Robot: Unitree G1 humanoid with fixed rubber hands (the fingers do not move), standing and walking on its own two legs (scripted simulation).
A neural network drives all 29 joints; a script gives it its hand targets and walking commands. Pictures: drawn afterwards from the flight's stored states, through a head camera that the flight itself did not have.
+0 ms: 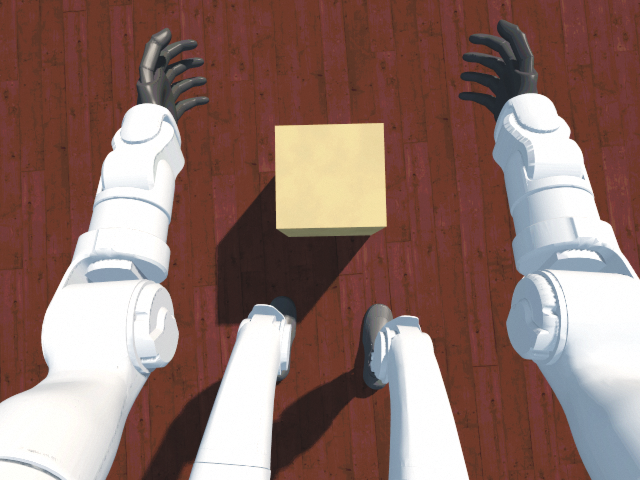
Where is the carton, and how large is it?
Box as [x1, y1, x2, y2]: [275, 123, 386, 236]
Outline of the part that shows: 383,123 275,126 276,228 288,236 371,234 386,226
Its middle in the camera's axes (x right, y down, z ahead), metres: +0.03 -0.11 +0.86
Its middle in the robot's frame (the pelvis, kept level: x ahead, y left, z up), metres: +0.50 +0.03 -0.51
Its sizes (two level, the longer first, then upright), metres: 0.210 0.200 0.250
